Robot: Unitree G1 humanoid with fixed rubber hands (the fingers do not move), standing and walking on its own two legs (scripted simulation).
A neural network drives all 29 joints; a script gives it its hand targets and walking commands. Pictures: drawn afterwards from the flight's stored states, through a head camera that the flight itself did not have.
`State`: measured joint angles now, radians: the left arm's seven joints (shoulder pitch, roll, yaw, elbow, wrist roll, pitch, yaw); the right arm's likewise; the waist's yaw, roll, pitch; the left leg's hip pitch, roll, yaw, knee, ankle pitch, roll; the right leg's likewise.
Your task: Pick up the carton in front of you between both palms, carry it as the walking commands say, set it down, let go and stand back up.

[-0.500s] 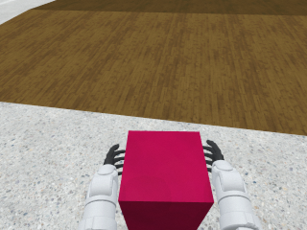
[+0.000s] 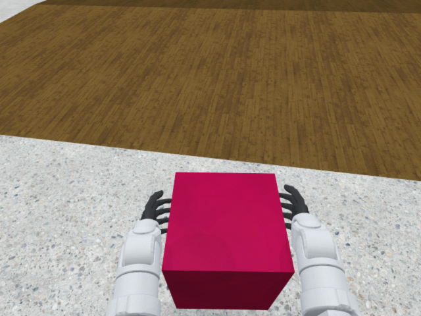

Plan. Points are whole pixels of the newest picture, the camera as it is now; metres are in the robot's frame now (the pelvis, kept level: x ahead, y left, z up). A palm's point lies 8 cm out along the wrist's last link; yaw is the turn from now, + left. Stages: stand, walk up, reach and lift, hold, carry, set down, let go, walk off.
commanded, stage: reach and lift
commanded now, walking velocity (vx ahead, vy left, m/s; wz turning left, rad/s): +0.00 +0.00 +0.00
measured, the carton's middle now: (223, 243) +0.29 +0.00 -0.04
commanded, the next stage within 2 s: hold in 0.36 s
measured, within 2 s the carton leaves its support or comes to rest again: neither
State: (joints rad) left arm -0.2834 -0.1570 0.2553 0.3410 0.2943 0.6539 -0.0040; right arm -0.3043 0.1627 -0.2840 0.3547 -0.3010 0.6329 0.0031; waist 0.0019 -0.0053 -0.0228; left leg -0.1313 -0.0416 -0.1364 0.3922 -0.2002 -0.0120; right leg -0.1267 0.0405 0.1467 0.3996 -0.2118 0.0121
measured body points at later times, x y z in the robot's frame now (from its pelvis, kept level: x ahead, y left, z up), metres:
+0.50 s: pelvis +0.01 +0.00 +0.00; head -0.04 +0.00 +0.45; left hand +0.30 +0.15 +0.04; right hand +0.31 -0.16 +0.05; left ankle +0.01 +0.13 -0.74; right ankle +0.01 -0.13 -0.74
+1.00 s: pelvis +0.02 -0.01 -0.01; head -0.03 -0.02 +0.44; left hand +0.32 +0.14 +0.06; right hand +0.32 -0.17 +0.06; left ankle +0.01 +0.13 -0.74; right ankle +0.01 -0.14 -0.74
